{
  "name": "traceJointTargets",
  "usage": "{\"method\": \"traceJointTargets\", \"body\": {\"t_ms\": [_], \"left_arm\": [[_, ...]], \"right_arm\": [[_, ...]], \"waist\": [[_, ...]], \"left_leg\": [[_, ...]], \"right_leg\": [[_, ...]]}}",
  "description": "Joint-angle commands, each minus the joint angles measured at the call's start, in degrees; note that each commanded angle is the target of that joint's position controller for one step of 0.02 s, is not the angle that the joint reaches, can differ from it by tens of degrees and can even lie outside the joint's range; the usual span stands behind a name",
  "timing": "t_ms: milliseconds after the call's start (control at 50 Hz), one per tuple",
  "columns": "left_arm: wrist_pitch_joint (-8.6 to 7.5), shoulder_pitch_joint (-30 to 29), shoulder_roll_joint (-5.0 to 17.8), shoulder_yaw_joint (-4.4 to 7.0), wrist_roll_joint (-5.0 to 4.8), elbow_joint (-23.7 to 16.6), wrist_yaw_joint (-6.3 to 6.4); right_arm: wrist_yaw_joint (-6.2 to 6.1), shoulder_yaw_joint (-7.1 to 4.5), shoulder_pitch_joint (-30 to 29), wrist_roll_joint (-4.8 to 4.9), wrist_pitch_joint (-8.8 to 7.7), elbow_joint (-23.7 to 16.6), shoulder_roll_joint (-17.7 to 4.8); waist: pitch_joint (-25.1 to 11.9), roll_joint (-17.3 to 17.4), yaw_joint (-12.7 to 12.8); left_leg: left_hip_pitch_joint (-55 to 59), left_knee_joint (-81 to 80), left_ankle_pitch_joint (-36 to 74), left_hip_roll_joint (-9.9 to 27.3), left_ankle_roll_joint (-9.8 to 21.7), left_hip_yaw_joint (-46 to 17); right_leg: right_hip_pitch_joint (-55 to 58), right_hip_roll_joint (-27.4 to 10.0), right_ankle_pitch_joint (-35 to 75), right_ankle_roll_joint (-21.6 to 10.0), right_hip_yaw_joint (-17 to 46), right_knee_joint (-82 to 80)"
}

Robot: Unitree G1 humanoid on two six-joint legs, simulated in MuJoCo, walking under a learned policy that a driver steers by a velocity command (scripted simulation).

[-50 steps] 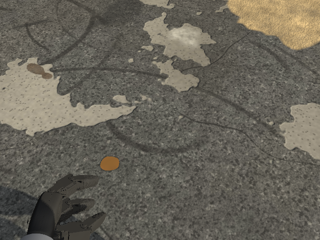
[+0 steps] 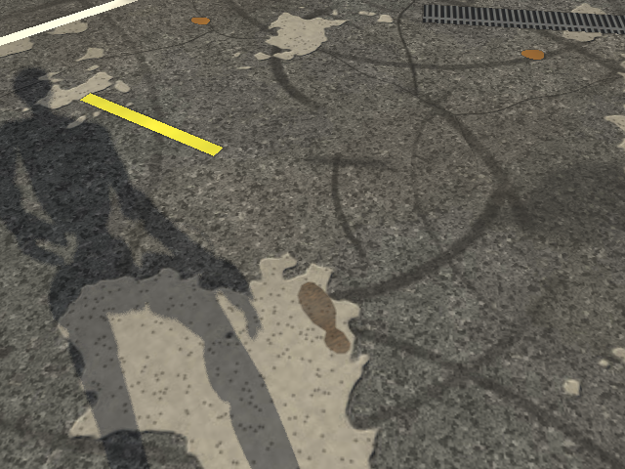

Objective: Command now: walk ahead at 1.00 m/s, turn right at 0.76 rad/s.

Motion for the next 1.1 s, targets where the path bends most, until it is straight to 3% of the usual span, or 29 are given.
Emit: {"method": "traceJointTargets", "body": {"t_ms": [20,40,60,80,100,120,160,220,260,340,380,400,420,440,460,480,500,520,580,640,700,780,900,940,960,980,1000,1020,1100], "left_arm": [[2.12,30.94,11.27,4.32,2.20,6.42,1.55],[0.39,21.25,8.66,2.73,3.84,1.84,1.57],[-0.31,20.45,5.81,2.79,3.42,-0.57,1.55],[-1.30,17.45,6.44,2.79,3.32,-0.77,1.16],[-2.16,13.32,6.55,2.79,2.90,-1.97,0.84],[-2.39,9.80,7.47,2.92,2.86,-3.03,1.23],[-2.33,8.02,6.45,2.62,2.15,-3.60,2.01],[-1.84,9.68,4.55,1.81,1.50,-1.62,4.25],[-0.85,15.64,3.28,1.43,1.43,1.74,5.03],[0.34,21.06,3.48,1.11,2.38,6.04,5.42],[0.58,19.41,4.76,1.42,3.67,6.23,6.17],[0.68,15.44,6.32,1.91,4.22,5.21,6.59],[0.70,8.04,7.47,2.17,4.63,2.73,6.68],[0.64,9.24,2.32,0.99,6.92,-0.48,6.44],[0.29,22.62,-0.15,-0.50,4.44,-0.24,4.99],[0.29,19.03,5.63,0.01,3.36,-0.52,4.40],[0.36,9.35,8.50,0.82,3.06,-3.24,4.26],[0.57,4.08,8.02,1.01,4.14,-4.71,4.59],[1.60,4.63,5.14,0.77,4.90,-5.94,5.26],[1.47,2.76,3.03,0.38,4.93,-6.09,6.38],[2.15,-0.72,4.16,0.84,4.10,-6.36,6.70],[1.73,-7.53,4.63,1.26,3.42,-7.45,6.39],[-0.89,-9.31,6.35,2.58,2.76,-6.65,5.03],[-0.91,-6.29,7.13,3.25,2.56,-5.14,4.94],[0.05,-7.36,9.31,3.51,3.49,-6.45,5.40],[0.88,-5.96,9.60,3.52,5.91,-6.77,5.22],[0.93,-6.06,7.54,3.59,5.29,-7.13,5.31],[1.23,-8.10,5.44,3.06,4.58,-7.67,5.61],[2.90,-8.68,5.16,2.23,4.40,-7.93,6.88]], "right_arm": [[2.29,0.77,-12.43,0.65,-3.19,-11.04,2.89],[3.67,2.39,-5.30,3.62,-5.90,-14.37,2.97],[4.20,1.36,-12.64,4.01,-7.24,-15.38,-4.27],[4.07,0.79,-14.58,4.02,-7.51,-16.60,-5.07],[3.41,0.91,-14.17,2.23,-6.92,-15.63,-4.75],[2.92,0.77,-12.86,0.94,-6.13,-15.04,-4.56],[1.75,0.05,-12.13,0.71,-4.65,-14.40,-6.28],[1.12,1.24,-20.99,-0.79,-4.13,-17.55,-3.11],[2.10,2.49,-25.51,-1.40,-4.70,-18.52,1.09],[3.58,0.85,-29.94,0.98,-4.87,-19.47,-1.25],[4.25,-0.57,-24.04,1.59,-5.24,-17.52,-3.80],[4.60,-1.28,-15.38,2.09,-5.40,-15.05,-5.02],[4.71,-2.13,-1.61,2.19,-5.48,-11.22,-6.83],[4.75,-2.11,4.89,1.21,-5.27,-9.40,-9.72],[4.99,-2.28,-0.19,-0.79,-5.10,-11.69,-11.64],[4.21,-3.52,-3.91,0.30,-3.74,-14.47,-10.95],[3.07,-2.83,-8.24,1.17,-2.16,-16.13,-8.22],[2.58,-2.28,-10.28,1.63,-0.79,-16.45,-7.51],[2.38,-2.33,-11.36,1.74,0.59,-15.95,-7.65],[1.48,-3.18,-9.16,2.27,1.68,-14.43,-9.51],[-0.25,-4.16,-8.56,3.52,3.98,-14.32,-11.63],[-1.57,-4.47,-7.29,3.60,6.09,-14.58,-10.88],[-1.38,-5.18,-8.16,3.25,6.73,-16.42,-9.93],[-0.84,-4.21,-7.23,3.81,6.93,-16.71,-6.90],[-0.55,-3.18,-1.51,3.12,7.04,-15.74,-3.47],[-0.05,-4.32,-1.16,3.76,6.66,-17.59,-8.39],[0.32,-5.59,-2.38,3.16,6.29,-16.76,-13.65],[0.32,-6.22,-2.91,3.30,6.68,-15.50,-15.06],[0.10,-4.88,-3.42,3.37,7.88,-15.45,-10.01]], "waist": [[-5.41,-22.93,10.25],[-14.47,-20.96,3.11],[-10.81,-7.22,6.54],[-4.65,4.22,2.07],[-2.24,9.31,-0.78],[-0.16,8.94,-2.86],[2.19,6.61,-3.95],[5.85,3.39,-0.23],[2.62,0.51,5.13],[0.44,-3.44,9.10],[-3.45,-4.15,5.27],[-6.67,-5.38,0.06],[-11.43,-5.31,-8.00],[-19.31,9.26,-6.31],[-28.00,18.76,0.33],[-30.28,11.38,-3.65],[-22.30,3.98,-4.42],[-14.13,-4.31,-2.76],[-5.91,0.20,1.98],[-9.30,2.44,1.94],[-12.48,4.90,1.29],[-8.51,9.26,-1.10],[-6.61,12.40,-1.54],[-8.81,6.55,-1.06],[-12.42,-4.50,-4.26],[-12.11,-13.08,-4.44],[-9.95,-10.29,-3.19],[-6.82,-6.51,-2.87],[-2.52,-4.85,-1.98]], "left_leg": [[-52.39,68.04,-10.07,-4.94,-1.81,-9.15],[-64.51,72.54,-10.97,-4.39,1.00,-21.90],[-62.71,64.18,-3.71,-1.60,5.24,-23.04],[-61.08,55.50,0.82,0.58,6.15,-22.74],[-56.51,49.28,3.20,2.83,5.48,-23.24],[-53.04,45.87,4.61,3.98,3.92,-23.85],[-49.92,38.17,6.02,6.21,0.91,-22.89],[-46.12,18.99,18.78,6.18,-2.58,-15.92],[-37.66,7.08,36.38,3.47,-2.24,-11.44],[-39.87,-4.06,40.32,-0.17,0.91,-10.49],[-37.24,-4.08,36.10,-3.11,3.38,-9.88],[-31.50,-4.10,35.53,-3.57,4.22,-10.52],[-20.75,-6.57,41.27,-0.58,5.61,-13.18],[-2.17,0.51,62.61,10.76,9.28,-27.55],[15.96,-0.26,62.00,25.67,23.89,-57.56],[13.55,-4.69,42.81,24.18,24.00,-60.80],[3.57,-6.83,30.01,19.97,20.61,-53.92],[-9.34,-10.00,24.69,15.59,17.77,-49.17],[-26.68,-13.28,30.56,8.26,15.29,-42.29],[-28.87,-10.31,46.08,5.92,14.03,-39.09],[-27.29,-9.18,36.89,4.96,10.01,-41.17],[-26.31,-10.18,18.75,3.03,7.20,-45.24],[-23.11,-5.86,23.38,2.58,7.38,-51.73],[-28.92,2.68,3.38,-2.14,4.47,-48.01],[-37.09,15.18,-14.69,-7.63,2.02,-38.80],[-45.24,25.63,-18.62,-8.89,-0.33,-31.95],[-47.31,32.69,-13.55,-4.36,-3.05,-29.35],[-48.59,35.53,-8.45,-2.40,-4.21,-27.94],[-51.20,44.76,0.59,1.19,-6.27,-19.57]], "right_leg": [[50.26,-3.42,-2.30,-10.48,19.66,2.43],[53.34,-13.75,-34.52,-19.23,51.48,-13.11],[47.30,-14.31,-43.26,-15.18,55.92,-23.89],[37.46,-14.41,-42.56,-12.83,55.39,-26.47],[29.05,-12.33,-37.35,-12.21,52.22,-25.89],[22.46,-9.16,-31.66,-12.24,47.82,-25.91],[15.73,-5.12,-22.01,-11.56,39.49,-26.42],[8.73,-0.41,5.61,-8.07,24.42,-23.69],[7.62,1.94,12.32,-3.15,18.20,-20.86],[22.87,-1.85,14.61,0.99,18.33,-15.95],[30.19,-3.82,29.93,3.47,17.55,-7.91],[31.15,-4.36,38.15,5.15,15.90,-0.29],[27.81,-2.85,37.33,7.41,13.28,14.84],[12.81,3.26,-10.20,9.81,9.58,38.77],[-6.44,7.55,-36.94,13.72,15.37,54.24],[-9.37,3.56,-29.79,12.85,19.36,57.62],[-10.92,1.60,-25.32,11.40,18.35,53.76],[-10.14,1.27,-23.53,10.61,16.02,49.11],[-4.46,0.16,-22.40,10.82,15.24,35.21],[-1.16,2.12,-19.69,12.89,13.79,22.75],[-0.70,3.23,-12.57,13.87,15.74,16.94],[-0.83,4.02,-9.61,13.36,17.73,8.80],[10.19,3.90,-9.35,11.92,18.76,-9.08],[23.94,-3.57,1.87,8.45,20.06,-19.69],[33.72,-15.82,13.68,2.54,29.50,-15.66],[32.06,-23.99,17.06,-5.17,38.93,-16.80],[29.45,-24.18,12.36,-6.84,38.63,-17.85],[27.10,-19.93,5.95,-4.63,31.67,-17.40],[21.40,-13.39,2.92,-2.69,17.68,-19.54]]}}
